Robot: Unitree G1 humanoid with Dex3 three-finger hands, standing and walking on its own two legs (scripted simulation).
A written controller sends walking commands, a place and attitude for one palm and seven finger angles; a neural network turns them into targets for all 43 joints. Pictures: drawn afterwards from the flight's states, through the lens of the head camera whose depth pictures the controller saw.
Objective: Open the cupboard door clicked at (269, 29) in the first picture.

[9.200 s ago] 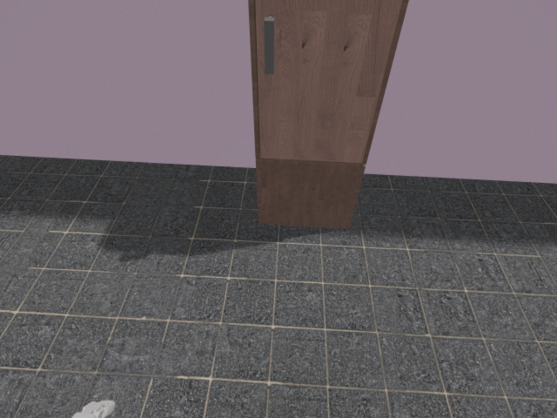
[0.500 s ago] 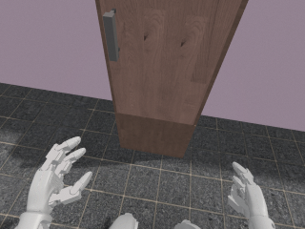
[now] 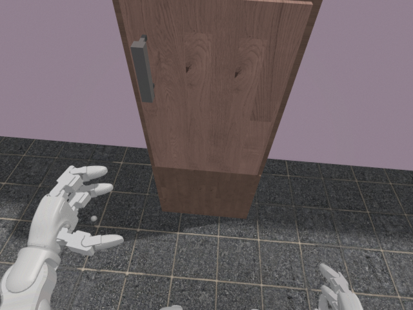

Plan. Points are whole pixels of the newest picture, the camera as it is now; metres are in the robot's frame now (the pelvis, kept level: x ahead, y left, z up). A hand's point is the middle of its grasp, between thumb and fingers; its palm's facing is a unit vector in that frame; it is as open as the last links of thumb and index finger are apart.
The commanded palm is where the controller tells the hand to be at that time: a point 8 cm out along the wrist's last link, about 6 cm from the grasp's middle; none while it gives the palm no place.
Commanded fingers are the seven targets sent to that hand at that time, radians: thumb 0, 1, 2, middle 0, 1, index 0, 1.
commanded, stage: raise the hand with hooked fingers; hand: left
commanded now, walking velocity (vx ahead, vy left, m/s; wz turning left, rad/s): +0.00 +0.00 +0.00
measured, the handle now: (146, 69) +0.61 +0.20 +0.13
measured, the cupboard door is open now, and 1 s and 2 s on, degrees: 0 0 0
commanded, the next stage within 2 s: move the hooked fingers beside the handle in 1.04 s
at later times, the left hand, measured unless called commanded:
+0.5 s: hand (72, 164) +0.31 +0.25 +0.14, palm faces +0.05 -1.00 -0.05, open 14.0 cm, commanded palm +0.28 +0.29 +0.15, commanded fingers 0.00 -0.50 0.30 -0.30 -1.20 -0.30 -1.20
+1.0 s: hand (77, 161) +0.31 +0.24 +0.15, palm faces +0.04 -1.00 -0.04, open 14.0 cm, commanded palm +0.28 +0.29 +0.15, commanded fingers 0.00 -0.50 0.30 -0.30 -1.20 -0.30 -1.20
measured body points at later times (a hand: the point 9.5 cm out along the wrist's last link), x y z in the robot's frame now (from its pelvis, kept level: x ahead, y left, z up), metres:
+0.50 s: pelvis +0.03 -0.03 +0.02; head +0.04 -0.03 +0.47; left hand +0.30 +0.30 +0.15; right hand +0.20 -0.26 -0.06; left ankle +0.01 +0.09 -0.70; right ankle +0.03 -0.14 -0.70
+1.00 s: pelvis +0.02 -0.03 +0.03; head +0.03 -0.04 +0.48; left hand +0.31 +0.30 +0.15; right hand +0.18 -0.27 -0.05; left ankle +0.01 +0.09 -0.70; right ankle +0.03 -0.14 -0.70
